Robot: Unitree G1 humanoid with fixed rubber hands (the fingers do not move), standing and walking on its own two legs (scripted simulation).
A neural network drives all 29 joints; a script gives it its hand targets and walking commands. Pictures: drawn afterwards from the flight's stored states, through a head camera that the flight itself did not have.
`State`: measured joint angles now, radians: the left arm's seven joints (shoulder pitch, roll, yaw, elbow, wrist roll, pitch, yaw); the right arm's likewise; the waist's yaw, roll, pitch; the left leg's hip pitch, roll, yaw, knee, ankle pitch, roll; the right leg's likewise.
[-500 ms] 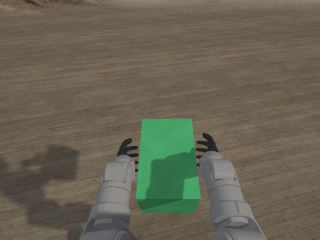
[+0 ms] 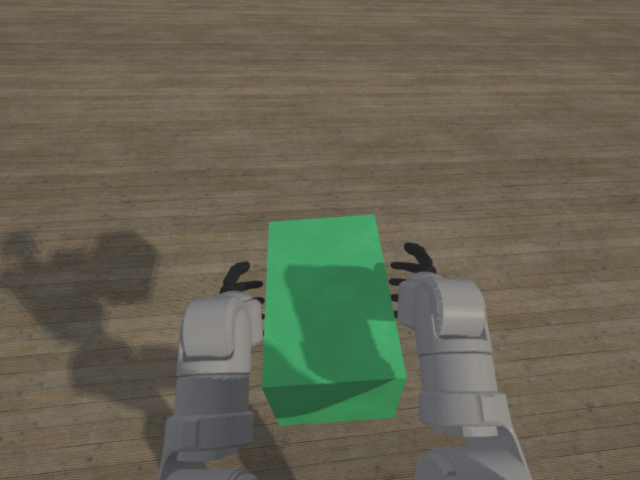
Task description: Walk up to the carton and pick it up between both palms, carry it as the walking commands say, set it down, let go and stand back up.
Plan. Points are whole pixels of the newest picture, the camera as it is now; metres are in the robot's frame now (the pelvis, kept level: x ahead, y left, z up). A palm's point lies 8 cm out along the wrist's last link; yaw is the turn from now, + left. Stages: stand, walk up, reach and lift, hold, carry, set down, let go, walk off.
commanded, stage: carry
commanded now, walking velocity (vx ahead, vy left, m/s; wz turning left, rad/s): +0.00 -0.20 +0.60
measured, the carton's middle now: (328, 315) +0.34 +0.00 +0.02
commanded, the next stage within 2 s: none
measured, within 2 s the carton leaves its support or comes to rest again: neither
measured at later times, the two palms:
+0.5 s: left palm (216, 337) +0.27 +0.14 +0.08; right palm (401, 289) +0.33 -0.08 +0.09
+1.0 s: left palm (194, 412) +0.19 +0.15 +0.08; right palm (377, 306) +0.31 -0.05 +0.09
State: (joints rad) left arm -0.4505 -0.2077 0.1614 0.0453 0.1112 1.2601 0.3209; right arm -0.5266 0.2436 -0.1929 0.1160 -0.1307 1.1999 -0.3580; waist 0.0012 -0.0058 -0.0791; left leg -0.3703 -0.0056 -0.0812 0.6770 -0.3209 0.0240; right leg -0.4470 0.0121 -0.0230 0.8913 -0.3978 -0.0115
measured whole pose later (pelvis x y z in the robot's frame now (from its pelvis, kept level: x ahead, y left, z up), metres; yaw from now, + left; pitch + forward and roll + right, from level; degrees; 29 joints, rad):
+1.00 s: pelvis -0.03 -0.11 -0.01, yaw +29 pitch +4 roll -1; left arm -0.45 -0.22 0.16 -0.10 0.12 1.28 0.30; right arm -0.49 0.23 -0.16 -0.07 -0.11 1.21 -0.30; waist 0.00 0.01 -0.01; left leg -0.49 -0.01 -0.07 0.68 -0.25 0.00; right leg -0.44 -0.03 -0.13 0.87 -0.53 -0.04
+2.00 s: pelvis -0.03 -0.26 -0.01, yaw +62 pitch +5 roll +0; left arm -0.45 -0.22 0.11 -0.15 0.11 1.27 0.30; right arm -0.46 0.22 -0.15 -0.19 -0.11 1.23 -0.28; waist 0.00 0.02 0.03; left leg -0.46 -0.01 -0.03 0.67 -0.28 -0.04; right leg -0.41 -0.11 -0.26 0.73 -0.39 -0.04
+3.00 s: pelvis +0.03 -0.40 +0.00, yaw +91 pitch +5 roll +1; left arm -0.45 -0.22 0.11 -0.13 0.06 1.27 0.32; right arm -0.44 0.21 -0.15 -0.21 -0.11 1.22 -0.27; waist -0.01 0.02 0.05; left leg -0.62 -0.02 -0.07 0.96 -0.49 -0.03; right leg -0.41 -0.06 -0.09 0.66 -0.33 -0.02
